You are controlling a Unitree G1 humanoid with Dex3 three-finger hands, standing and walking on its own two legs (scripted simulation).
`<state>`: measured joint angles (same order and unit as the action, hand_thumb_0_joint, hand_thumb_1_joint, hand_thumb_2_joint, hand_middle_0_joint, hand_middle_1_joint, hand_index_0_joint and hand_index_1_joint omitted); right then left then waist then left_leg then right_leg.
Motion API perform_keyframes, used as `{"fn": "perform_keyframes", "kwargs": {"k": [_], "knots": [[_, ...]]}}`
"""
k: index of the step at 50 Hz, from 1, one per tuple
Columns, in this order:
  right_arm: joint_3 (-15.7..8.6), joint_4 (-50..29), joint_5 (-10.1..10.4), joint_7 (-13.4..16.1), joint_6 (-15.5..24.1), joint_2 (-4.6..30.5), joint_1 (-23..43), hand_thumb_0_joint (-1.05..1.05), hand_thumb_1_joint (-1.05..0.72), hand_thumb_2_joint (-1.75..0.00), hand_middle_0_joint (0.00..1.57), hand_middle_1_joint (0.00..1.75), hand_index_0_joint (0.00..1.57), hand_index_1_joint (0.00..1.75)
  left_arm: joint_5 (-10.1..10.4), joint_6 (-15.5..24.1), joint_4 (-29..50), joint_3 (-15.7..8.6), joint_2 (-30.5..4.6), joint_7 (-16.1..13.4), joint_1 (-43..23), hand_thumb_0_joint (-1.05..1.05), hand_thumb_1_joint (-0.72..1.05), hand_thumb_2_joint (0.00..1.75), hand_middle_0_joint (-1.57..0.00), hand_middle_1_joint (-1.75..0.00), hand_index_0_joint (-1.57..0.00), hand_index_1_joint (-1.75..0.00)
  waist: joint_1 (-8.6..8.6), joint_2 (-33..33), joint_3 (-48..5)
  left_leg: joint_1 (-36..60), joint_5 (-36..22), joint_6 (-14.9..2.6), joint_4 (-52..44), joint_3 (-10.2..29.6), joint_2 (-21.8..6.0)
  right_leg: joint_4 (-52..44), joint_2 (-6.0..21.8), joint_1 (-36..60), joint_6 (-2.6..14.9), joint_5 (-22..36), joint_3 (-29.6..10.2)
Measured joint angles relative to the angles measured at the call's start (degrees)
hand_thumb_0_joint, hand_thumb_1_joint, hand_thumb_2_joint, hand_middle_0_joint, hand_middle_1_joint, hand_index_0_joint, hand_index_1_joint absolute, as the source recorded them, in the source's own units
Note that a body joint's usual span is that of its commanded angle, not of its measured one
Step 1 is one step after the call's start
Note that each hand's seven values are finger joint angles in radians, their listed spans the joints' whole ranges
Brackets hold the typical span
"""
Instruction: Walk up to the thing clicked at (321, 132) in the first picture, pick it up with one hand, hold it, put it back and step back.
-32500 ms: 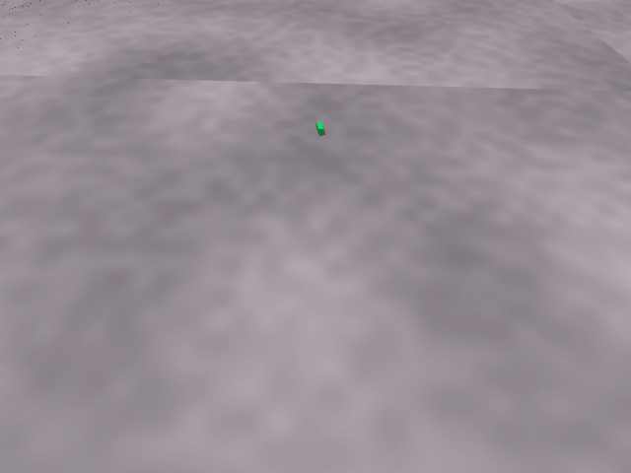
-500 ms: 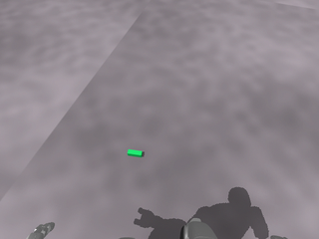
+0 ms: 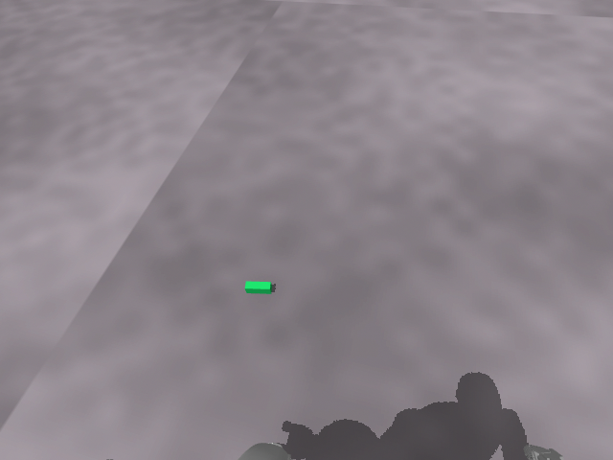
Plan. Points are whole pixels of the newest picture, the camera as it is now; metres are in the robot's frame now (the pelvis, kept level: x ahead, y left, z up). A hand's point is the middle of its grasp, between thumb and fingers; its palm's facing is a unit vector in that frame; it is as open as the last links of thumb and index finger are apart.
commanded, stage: walk up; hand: left
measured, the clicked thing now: (258, 287) +0.75 +0.24 -0.74
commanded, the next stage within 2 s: stand in 0.98 s
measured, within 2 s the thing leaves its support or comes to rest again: neither
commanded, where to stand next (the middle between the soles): +0.37 +0.01 m, yaw -2 degrees
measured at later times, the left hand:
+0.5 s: hand out of the picture +0.00 +0.27 -0.14, palm faces -0.01 -0.93 -0.36, open 7.4 cm
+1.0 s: hand out of the picture +0.06 +0.27 -0.13, palm faces -0.03 -0.94 -0.35, open 7.4 cm
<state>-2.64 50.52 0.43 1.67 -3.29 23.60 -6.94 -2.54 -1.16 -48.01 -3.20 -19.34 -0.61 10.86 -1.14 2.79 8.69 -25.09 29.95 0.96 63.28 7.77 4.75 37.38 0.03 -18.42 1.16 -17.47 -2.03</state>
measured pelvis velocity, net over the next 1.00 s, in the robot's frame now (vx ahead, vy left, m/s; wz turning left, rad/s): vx -0.04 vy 0.02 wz -0.03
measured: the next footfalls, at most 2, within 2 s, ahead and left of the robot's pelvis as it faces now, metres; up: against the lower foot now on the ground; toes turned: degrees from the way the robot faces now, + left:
left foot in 0.10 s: -0.01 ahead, +0.13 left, +0.00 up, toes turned -2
right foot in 0.34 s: -0.02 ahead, -0.11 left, +0.00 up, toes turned +3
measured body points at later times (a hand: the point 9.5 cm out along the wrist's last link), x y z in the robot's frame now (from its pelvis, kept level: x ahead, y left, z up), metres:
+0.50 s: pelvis -0.06 +0.01 +0.01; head -0.05 +0.00 +0.46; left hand +0.00 +0.31 -0.12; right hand +0.03 -0.30 -0.12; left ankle -0.05 +0.13 -0.73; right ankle -0.06 -0.11 -0.73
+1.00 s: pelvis -0.04 +0.02 +0.02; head -0.03 +0.02 +0.47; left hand +0.06 +0.32 -0.11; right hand +0.05 -0.28 -0.11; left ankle -0.05 +0.13 -0.73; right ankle -0.06 -0.11 -0.73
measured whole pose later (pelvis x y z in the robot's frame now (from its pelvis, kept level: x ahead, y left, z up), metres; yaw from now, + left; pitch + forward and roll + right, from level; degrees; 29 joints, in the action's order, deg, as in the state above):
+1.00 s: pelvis -0.04 +0.02 +0.02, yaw -2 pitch -2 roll +0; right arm -1.9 61.5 -0.9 -0.3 1.2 19.1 -4.9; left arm -0.5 1.2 -61.5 -1.3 -20.4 0.3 5.6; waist 0.2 -0.1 3.4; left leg -7.8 13.5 -0.5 23.6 -0.2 0.4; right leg 23.5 -0.8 -7.4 -0.7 -13.6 -4.8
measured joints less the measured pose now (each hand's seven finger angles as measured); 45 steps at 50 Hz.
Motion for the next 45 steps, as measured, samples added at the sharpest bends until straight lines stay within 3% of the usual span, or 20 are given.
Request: {"fn": "perform_keyframes", "kwargs": {"k": [4,6,7,10,12,14,16,18,19,22,26,36,45], "knots": [[-0.16,2.25,-1.11,-0.71,0.46,-0.25,-2.72,0.0,-0.91,-0.9,0.2,0.3,0.2,0.3,-0.09,0.19,1.13,-0.18,-0.81,0.15,-1.1,0.01,0.9,0.9,-0.21,-0.3,-0.21,-0.3,0.65,-0.32,-0.95,8.05,-0.81,-0.22,-17.98,-3.85,-2.88,1.39,0.94,-1.85,-0.67,0.55,1.79],[-0.47,3.69,-1.75,-1.0,1.14,-1.14,-3.31,0.01,-0.91,-0.9,0.2,0.3,0.2,0.3,0.31,-0.08,1.05,-0.26,-1.88,0.35,-1.83,0.0,0.9,0.9,-0.21,-0.3,-0.21,-0.3,0.77,-2.15,-0.59,11.44,-8.21,-1.06,-26.2,-5.48,-2.45,3.4,2.13,-3.01,-1.37,0.3,1.56],[-0.45,4.36,-2.17,-1.16,1.36,-1.9,-3.44,0.01,-0.91,-0.9,0.2,0.3,0.2,0.3,0.62,-0.3,0.49,-0.42,-2.31,0.35,-2.01,0.0,0.9,0.9,-0.21,-0.3,-0.21,-0.3,0.39,-3.52,-0.32,11.85,-9.52,-1.3,-26.81,-6.34,-1.85,4.04,2.21,-3.23,-1.26,-0.6,0.14],[0.16,5.34,-2.83,-1.94,2.07,-3.02,-4.37,0.01,-0.91,-0.9,0.2,0.3,0.2,0.3,1.22,-0.86,-2.22,-0.7,-2.76,0.53,-1.25,0.0,0.9,0.9,-0.2,-0.3,-0.21,-0.3,1.35,-3.77,-1.7,11.36,-10.34,-2.07,-27.39,-6.21,-2.88,9.9,-1.27,-4.33,-0.45,-9.51,-2.82],[0.5,5.59,-3.05,-1.93,2.72,-3.74,-4.61,0.01,-0.91,-0.9,0.21,0.3,0.2,0.3,1.72,-0.81,-3.5,-0.96,-3.35,0.83,-0.45,0.0,0.9,0.9,-0.2,-0.3,-0.21,-0.3,1.54,-4.31,-2.29,11.55,-11.42,-1.85,-28.82,-6.47,-3.52,12.97,-2.54,-3.89,-0.11,-9.89,-3.95],[0.51,5.53,-3.12,-2.02,3.21,-3.91,-4.64,0.01,-0.9,-0.9,0.21,0.3,0.2,0.3,1.84,-0.45,-4.66,-1.06,-3.51,1.21,0.43,0.01,0.9,0.9,-0.2,-0.3,-0.21,-0.3,1.58,-4.28,-2.8,11.42,-12.1,-1.57,-29.59,-6.71,-4.18,9.75,-2.17,-1.24,-0.18,-10.12,-2.91],[0.43,5.17,-3.15,-2.16,3.25,-3.73,-4.34,0.01,-0.9,-0.9,0.21,0.3,0.21,0.3,1.68,0.08,-5.68,-1.05,-3.45,1.47,1.46,0.01,0.9,0.9,-0.2,-0.3,-0.2,-0.3,1.37,-4.13,-3.35,10.93,-12.12,-1.2,-29.33,-7.35,-4.76,1.89,-1.46,2.93,-0.22,-8.95,-1.79],[0.25,4.88,-2.72,-2.13,3.05,-3.0,-3.53,0.01,-0.9,-0.9,0.21,0.3,0.21,0.3,1.26,0.73,-7.23,-1.02,-2.48,1.22,1.49,0.01,0.9,0.9,-0.2,-0.3,-0.2,-0.3,1.34,-2.19,-2.67,10.56,-11.48,-0.59,-27.71,-7.0,-6.36,-5.05,-2.54,6.25,-0.28,-0.46,-0.82],[0.16,4.89,-2.28,-2.05,2.89,-2.67,-3.27,0.01,-0.9,-0.9,0.21,0.3,0.2,0.3,1.0,1.08,-7.79,-0.77,-1.89,1.11,1.5,0.01,0.9,0.9,-0.2,-0.3,-0.2,-0.3,1.52,-1.02,-2.49,10.44,-11.35,-0.53,-27.16,-6.32,-7.07,-6.11,-3.26,6.9,-0.31,0.95,-0.21],[0.17,5.32,-1.6,-1.93,2.75,-2.43,-2.89,0.01,-0.9,-0.9,0.21,0.3,0.2,0.3,0.85,1.66,-8.41,0.14,-1.17,1.39,2.14,0.01,0.9,0.9,-0.2,-0.3,-0.21,-0.3,0.97,-1.05,-3.6,10.51,-6.36,-0.89,-26.7,-5.78,-5.77,-5.65,-2.73,6.45,-0.14,0.54,-0.58],[0.13,6.45,-1.67,-1.99,3.76,-2.14,-2.43,0.01,-0.91,-0.9,0.2,0.3,0.2,0.3,1.36,1.74,-9.33,1.01,-0.17,1.54,1.46,0.01,0.9,0.9,-0.2,-0.3,-0.21,-0.3,0.85,-1.32,-4.59,12.61,-14.54,-0.86,-31.81,-6.31,-4.55,-5.83,-1.37,6.78,-1.02,0.45,-1.03],[1.43,9.37,-1.73,-2.29,4.93,-4.33,-0.69,0.01,-0.91,-0.9,0.2,0.3,0.2,0.3,2.08,2.53,-11.43,1.33,-0.57,1.52,-2.4,0.01,0.9,0.9,-0.2,-0.3,-0.21,-0.3,0.76,-2.85,-6.22,15.24,-15.5,-1.29,-36.61,-7.1,-4.38,-11.14,-0.97,9.35,-1.6,2.71,-1.88],[0.94,10.4,-1.54,-2.01,4.65,-4.82,1.59,0.01,-0.91,-0.9,0.21,0.3,0.2,0.3,2.15,2.47,-12.79,1.59,-1.25,1.06,-4.92,0.0,0.9,0.9,-0.2,-0.3,-0.2,-0.3,1.12,-3.13,-5.61,16.71,-16.22,-1.41,-38.85,-7.88,-4.42,-13.19,-0.92,10.46,-1.8,3.59,-2.67]]}}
